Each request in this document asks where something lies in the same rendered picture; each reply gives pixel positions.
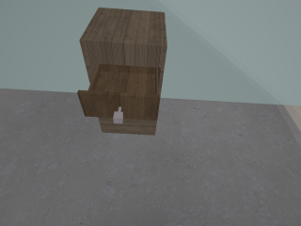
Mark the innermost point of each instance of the cabinet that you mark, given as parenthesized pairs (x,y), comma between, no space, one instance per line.
(127,37)

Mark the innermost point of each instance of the drawer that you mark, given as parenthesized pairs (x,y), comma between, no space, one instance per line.
(133,88)

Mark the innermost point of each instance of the handle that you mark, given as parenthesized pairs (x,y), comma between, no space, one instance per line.
(118,116)

